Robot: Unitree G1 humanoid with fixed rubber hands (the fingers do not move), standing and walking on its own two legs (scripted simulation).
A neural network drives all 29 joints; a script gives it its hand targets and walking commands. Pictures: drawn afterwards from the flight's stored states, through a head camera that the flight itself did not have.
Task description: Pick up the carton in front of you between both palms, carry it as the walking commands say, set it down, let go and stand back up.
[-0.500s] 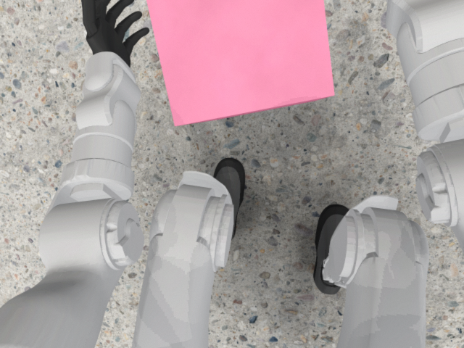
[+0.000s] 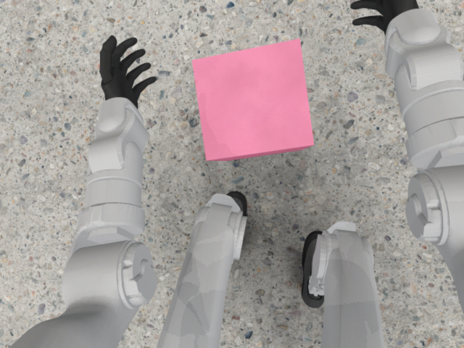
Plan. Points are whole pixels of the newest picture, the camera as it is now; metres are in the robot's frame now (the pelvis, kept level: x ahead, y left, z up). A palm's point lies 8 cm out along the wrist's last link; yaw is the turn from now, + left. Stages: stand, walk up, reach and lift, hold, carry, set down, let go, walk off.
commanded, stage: set down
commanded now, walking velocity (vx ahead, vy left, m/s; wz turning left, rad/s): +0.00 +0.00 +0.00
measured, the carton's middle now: (255, 112) +0.49 +0.10 -0.38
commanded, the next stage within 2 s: let go in 0.36 s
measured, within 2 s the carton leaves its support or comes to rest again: neither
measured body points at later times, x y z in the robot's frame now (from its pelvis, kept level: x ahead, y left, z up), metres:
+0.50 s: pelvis +0.03 +0.00 +0.13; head +0.32 +0.01 +0.48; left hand +0.44 +0.28 +0.03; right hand +0.59 -0.10 +0.03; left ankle +0.14 +0.13 -0.47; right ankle +0.07 -0.12 -0.47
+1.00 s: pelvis +0.09 +0.02 +0.24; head +0.24 +0.02 +0.66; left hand +0.31 +0.27 +0.16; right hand +0.41 -0.16 +0.14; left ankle +0.14 +0.13 -0.47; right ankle +0.07 -0.12 -0.47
